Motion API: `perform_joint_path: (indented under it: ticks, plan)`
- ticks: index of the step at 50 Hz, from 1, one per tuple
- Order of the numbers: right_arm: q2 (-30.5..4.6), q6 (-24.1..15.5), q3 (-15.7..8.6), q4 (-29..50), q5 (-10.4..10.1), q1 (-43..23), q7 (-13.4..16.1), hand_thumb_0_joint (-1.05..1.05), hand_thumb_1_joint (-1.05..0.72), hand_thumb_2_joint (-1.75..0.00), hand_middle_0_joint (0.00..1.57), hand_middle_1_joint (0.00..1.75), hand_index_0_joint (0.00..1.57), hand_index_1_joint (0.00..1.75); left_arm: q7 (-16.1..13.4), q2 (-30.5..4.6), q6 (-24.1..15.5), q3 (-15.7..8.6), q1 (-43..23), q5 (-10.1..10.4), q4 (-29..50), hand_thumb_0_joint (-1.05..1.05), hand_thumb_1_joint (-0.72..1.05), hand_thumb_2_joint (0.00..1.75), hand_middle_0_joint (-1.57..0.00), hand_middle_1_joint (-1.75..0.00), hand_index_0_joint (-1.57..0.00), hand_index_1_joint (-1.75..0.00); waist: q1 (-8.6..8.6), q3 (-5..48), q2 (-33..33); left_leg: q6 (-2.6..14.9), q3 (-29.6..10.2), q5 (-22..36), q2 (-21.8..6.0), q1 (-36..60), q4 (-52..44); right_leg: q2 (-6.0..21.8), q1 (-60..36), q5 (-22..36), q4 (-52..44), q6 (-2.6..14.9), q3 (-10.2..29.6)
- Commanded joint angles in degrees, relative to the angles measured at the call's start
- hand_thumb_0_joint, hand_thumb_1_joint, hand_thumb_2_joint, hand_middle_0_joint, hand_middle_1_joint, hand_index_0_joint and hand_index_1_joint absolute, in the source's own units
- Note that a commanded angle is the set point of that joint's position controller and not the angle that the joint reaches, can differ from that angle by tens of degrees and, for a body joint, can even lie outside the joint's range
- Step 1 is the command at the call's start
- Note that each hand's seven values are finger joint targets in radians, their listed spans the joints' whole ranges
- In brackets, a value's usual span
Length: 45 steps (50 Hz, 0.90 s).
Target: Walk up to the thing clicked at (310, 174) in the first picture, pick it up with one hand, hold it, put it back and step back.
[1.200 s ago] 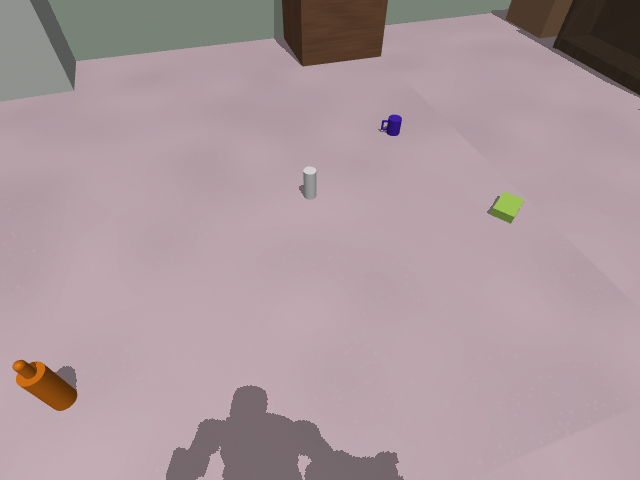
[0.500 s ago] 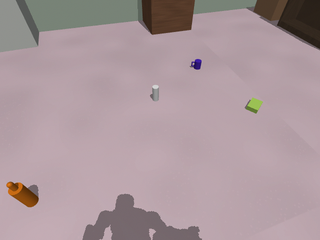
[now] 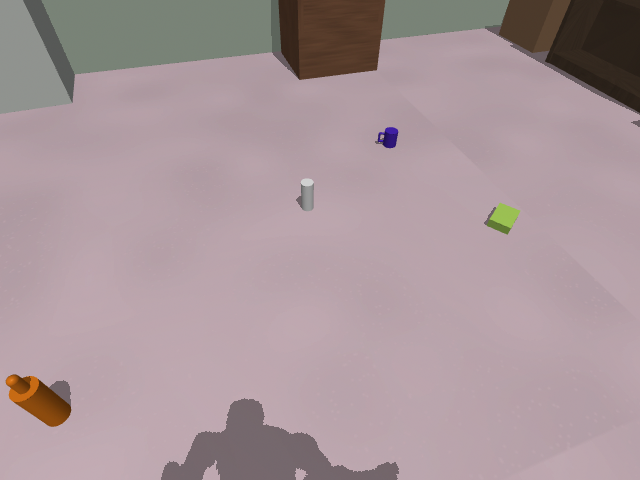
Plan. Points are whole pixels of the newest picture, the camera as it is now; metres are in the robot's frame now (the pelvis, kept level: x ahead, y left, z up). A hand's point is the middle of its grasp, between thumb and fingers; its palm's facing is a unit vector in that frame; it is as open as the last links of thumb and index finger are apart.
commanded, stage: walk up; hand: left
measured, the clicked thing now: (307, 195) +1.47 +0.10 -0.70
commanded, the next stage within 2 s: none
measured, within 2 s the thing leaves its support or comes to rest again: neither
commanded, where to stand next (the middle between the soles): +1.12 -0.07 m, yaw -4 degrees
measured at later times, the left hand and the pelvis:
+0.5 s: hand (177, 478) +0.17 +0.21 -0.14, palm faces -0.01 -0.93 -0.38, open 7.4 cm; pelvis +0.15 -0.07 -0.01, yaw -1 degrees
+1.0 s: hand (225, 290) +0.49 +0.21 -0.14, palm faces -0.13 -0.91 -0.39, open 7.4 cm; pelvis +0.40 -0.07 -0.02, yaw -4 degrees
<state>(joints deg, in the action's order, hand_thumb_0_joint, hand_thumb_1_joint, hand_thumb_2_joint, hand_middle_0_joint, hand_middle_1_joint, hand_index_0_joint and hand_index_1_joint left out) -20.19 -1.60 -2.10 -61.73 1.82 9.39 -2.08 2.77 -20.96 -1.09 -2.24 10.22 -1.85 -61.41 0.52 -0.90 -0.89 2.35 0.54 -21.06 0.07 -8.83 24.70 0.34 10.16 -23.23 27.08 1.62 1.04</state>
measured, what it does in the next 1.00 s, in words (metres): walks ahead: right foot, then left foot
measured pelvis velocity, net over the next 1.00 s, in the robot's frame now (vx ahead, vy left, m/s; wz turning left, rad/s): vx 0.40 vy -0.07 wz -0.07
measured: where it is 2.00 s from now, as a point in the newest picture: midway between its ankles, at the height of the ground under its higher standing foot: (350, 323)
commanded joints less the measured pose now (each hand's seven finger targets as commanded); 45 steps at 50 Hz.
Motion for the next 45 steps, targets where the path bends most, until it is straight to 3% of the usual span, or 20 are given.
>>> perform_joint_path:
  ticks: [1,3,5,8,10,11,12,13,16,19,28,30,31,32,33,34,35,38,41,45]
  plan:
    - [-19.60,-2.78,-6.60,5.63,0.85,1.94,0.28,0.00,-0.90,-0.90,0.20,0.30,0.20,0.30,0.47,-12.26,-1.54,-4.07,-7.86,-0.29,9.44,0.00,0.90,0.90,-0.20,-0.30,-0.20,-0.30,-3.32,-6.28,9.99,11.53,-25.59,-17.69,-21.14,7.55,-16.43,2.33,25.19,-3.07,16.87,0.19,0.53]
    - [-20.21,-3.23,-6.99,7.38,0.55,3.59,0.23,0.00,-0.90,-0.90,0.20,0.30,0.20,0.30,1.35,-14.49,-1.92,-4.35,-8.17,-0.41,10.64,0.00,0.90,0.90,-0.20,-0.30,-0.20,-0.30,-3.76,-4.26,6.61,12.45,-25.89,-21.27,-22.02,7.76,-18.52,4.98,25.93,-4.36,19.29,-0.61,3.75]
    - [-20.61,-3.05,-7.17,9.81,0.77,-1.40,-0.18,0.00,-0.90,-0.90,0.20,0.30,0.20,0.30,2.34,-13.92,-1.82,-4.39,-3.72,0.03,10.48,0.00,0.90,0.90,-0.20,-0.30,-0.20,-0.30,-0.82,-3.28,11.01,10.47,-18.27,-16.83,-19.57,4.93,-17.12,5.83,19.42,-3.71,14.38,-0.82,1.75]
    - [-18.54,-2.43,-6.63,11.86,1.07,-5.71,-0.74,0.00,-0.90,-0.90,0.20,0.30,0.20,0.30,2.52,-13.82,-2.09,-5.10,2.61,-0.02,8.00,0.00,0.90,0.90,-0.20,-0.30,-0.20,-0.30,2.43,-2.19,10.14,6.90,-6.49,-11.78,-12.16,-6.11,-10.22,2.32,1.85,4.61,5.08,-0.92,-4.13]
    - [-14.66,-1.75,-5.29,12.83,0.98,-6.13,-0.80,0.00,-0.90,-0.90,0.20,0.30,0.20,0.30,1.37,-16.07,-2.83,-6.47,13.97,-0.36,4.53,0.00,0.90,0.90,-0.20,-0.30,-0.20,-0.30,7.60,1.69,-1.93,3.79,0.71,-13.63,-6.29,-19.59,9.41,-0.92,-19.04,6.96,0.11,-0.80,-5.82]
    - [-10.54,-1.88,-3.77,13.85,0.68,-5.07,-0.89,0.00,-0.90,-0.90,0.20,0.30,0.20,0.30,0.27,-20.91,-3.29,-8.03,19.64,-1.11,4.34,0.00,0.90,0.90,-0.20,-0.30,-0.20,-0.30,10.40,2.36,-17.16,1.81,5.81,-15.78,0.31,-31.34,29.65,7.85,-25.15,-9.18,-8.78,1.97,9.98]
    - [-10.86,-1.77,-3.47,15.21,-0.34,-4.70,-0.68,0.00,-0.90,-0.90,0.20,0.30,0.20,0.30,-0.03,-24.02,-3.88,-7.74,15.86,-1.09,7.57,0.00,0.90,0.90,-0.20,-0.30,-0.20,-0.30,8.06,0.69,-16.06,-0.32,-2.20,-12.39,2.94,-34.63,37.32,22.64,-16.45,-24.82,-21.51,9.03,36.86]
    - [-15.70,-1.67,-4.63,14.34,-0.07,-6.48,-0.51,0.00,-0.90,-0.90,0.20,0.30,0.20,0.30,0.07,-24.71,-3.95,-7.29,9.61,-0.08,9.87,0.00,0.90,0.90,-0.20,-0.30,-0.20,-0.30,5.85,-6.17,-5.84,-0.17,-8.62,-7.46,-2.73,-32.58,39.10,25.35,-6.69,-29.48,-23.24,12.84,39.05]
    - [-17.12,-2.27,-4.70,10.32,-1.15,1.47,-1.15,0.00,-0.90,-0.90,0.20,0.30,0.20,0.30,-0.58,-19.42,-4.44,-5.98,3.16,1.19,11.61,0.00,0.90,0.90,-0.20,-0.30,-0.20,-0.30,0.70,-6.44,-2.99,-0.58,-8.44,2.11,-5.38,-28.81,34.81,17.12,-5.90,-12.05,-19.60,9.46,20.31]
    - [-15.43,-1.97,-4.73,10.32,-0.81,2.53,-2.32,0.00,-0.90,-0.90,0.20,0.30,0.20,0.30,-0.43,-17.81,-5.28,-5.32,4.95,1.47,11.90,0.00,0.90,0.90,-0.20,-0.30,-0.20,-0.30,0.86,-6.15,-4.98,-2.06,-5.47,6.53,-5.56,-25.30,28.46,14.05,-4.31,-0.50,-19.40,9.39,10.17]
    - [-12.57,-2.62,-4.84,15.72,-0.06,-6.22,-2.78,0.00,-0.90,-0.90,0.20,0.30,0.20,0.30,-0.42,-18.44,-4.38,-4.97,9.68,1.61,13.64,0.00,0.90,0.90,-0.20,-0.30,-0.20,-0.30,3.24,-3.61,-4.24,-1.01,4.19,13.57,-3.70,-13.17,7.10,12.17,-5.48,24.21,-9.37,8.38,0.64]
    - [-13.63,-2.77,-5.73,14.27,0.00,0.98,-2.19,0.00,-0.90,-0.90,0.20,0.30,0.20,0.30,-0.84,-18.74,-4.25,-4.58,8.67,1.88,14.55,0.00,0.90,0.90,-0.20,-0.30,-0.20,-0.30,-1.09,-0.58,-1.06,0.51,5.79,13.22,-1.10,-0.51,4.71,10.67,-0.85,32.21,1.71,7.14,-1.92]
    - [-16.07,-3.12,-6.85,12.21,0.58,9.84,-1.65,0.00,-0.90,-0.90,0.20,0.30,0.20,0.30,-1.03,-16.45,-4.05,-3.75,9.99,1.93,15.14,0.00,0.90,0.90,-0.20,-0.30,-0.20,-0.30,-4.93,4.64,4.54,3.42,4.72,8.65,-0.54,11.13,3.50,6.91,3.88,32.62,16.17,5.42,-4.62]
    - [-21.24,-3.26,-8.69,12.12,1.66,17.27,-1.03,0.00,-0.90,-0.90,0.20,0.30,0.20,0.30,-1.34,-12.73,-4.01,-2.58,13.07,2.91,16.16,0.00,0.90,0.90,-0.20,-0.30,-0.20,-0.30,-7.86,10.77,15.62,8.56,-14.52,-0.20,-13.29,24.31,-0.22,1.46,18.08,20.37,33.97,1.99,-6.96]
    - [-24.16,-3.51,-9.32,13.22,0.25,18.77,-0.67,0.00,-0.90,-0.90,0.20,0.30,0.20,0.30,-1.86,-13.77,-4.05,-3.22,13.95,3.38,16.06,0.00,0.90,0.90,-0.20,-0.30,-0.20,-0.30,-8.14,13.77,16.50,14.73,-39.06,-5.10,-24.98,27.74,-8.19,-6.16,27.88,-7.35,42.87,1.41,-0.17]
    - [-23.26,-3.32,-9.53,14.09,-1.90,15.47,-0.49,0.00,-0.90,-0.90,0.20,0.30,0.20,0.30,-2.18,-18.07,-4.03,-3.29,10.23,2.73,15.64,0.00,0.90,0.90,-0.20,-0.30,-0.20,-0.30,-7.54,11.90,7.70,15.29,-35.61,-7.37,-25.10,22.00,-9.35,-0.89,27.41,-6.18,46.67,2.24,6.53]
    - [-21.44,-3.21,-8.47,15.41,-2.18,11.51,-0.23,0.00,-0.90,-0.90,0.20,0.30,0.20,0.30,-1.83,-17.54,-4.19,-2.85,10.07,2.94,15.32,0.00,0.90,0.90,-0.20,-0.30,-0.20,-0.30,-5.30,7.40,6.50,13.55,-26.16,-2.96,-23.12,16.59,-8.84,1.16,27.30,-1.94,46.58,2.06,7.23]
    - [-16.80,-3.75,-5.90,17.21,-2.18,4.73,-0.10,0.00,-0.90,-0.90,0.20,0.30,0.20,0.30,-0.56,-15.29,-3.87,-3.15,13.14,2.49,12.77,0.00,0.90,0.90,-0.20,-0.30,-0.20,-0.30,-0.65,-1.75,7.49,9.71,-9.49,4.81,-17.07,-2.39,-10.81,5.41,19.65,2.37,35.53,0.45,4.40]
    - [-17.94,-4.27,-5.85,18.64,-1.25,3.27,-0.54,0.00,-0.90,-0.90,0.20,0.30,0.20,0.30,1.10,-14.15,-3.19,-3.44,11.87,1.56,13.23,0.00,0.90,0.90,-0.20,-0.30,-0.20,-0.30,-0.43,-3.77,9.71,11.35,-4.85,0.36,-15.76,-7.01,-13.04,6.41,17.20,3.98,23.77,-1.75,-0.41]
    - [-19.38,-4.67,-6.07,19.27,-1.22,2.63,-1.27,0.00,-0.90,-0.90,0.20,0.30,0.20,0.30,2.21,-14.13,-3.49,-4.41,8.05,0.91,14.13,0.00,0.90,0.90,-0.20,-0.30,-0.20,-0.30,-0.24,-3.39,10.89,10.15,-4.15,-8.79,-15.33,-9.30,-12.87,5.98,12.33,12.04,12.61,-1.04,-2.37]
